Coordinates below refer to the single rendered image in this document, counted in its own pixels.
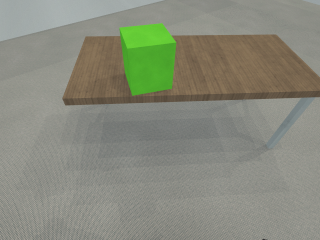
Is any table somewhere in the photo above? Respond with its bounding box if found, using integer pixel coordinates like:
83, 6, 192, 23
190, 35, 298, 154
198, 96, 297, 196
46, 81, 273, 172
62, 34, 320, 149

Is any carton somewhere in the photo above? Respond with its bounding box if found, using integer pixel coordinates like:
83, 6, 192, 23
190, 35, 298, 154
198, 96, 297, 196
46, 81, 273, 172
119, 23, 176, 96

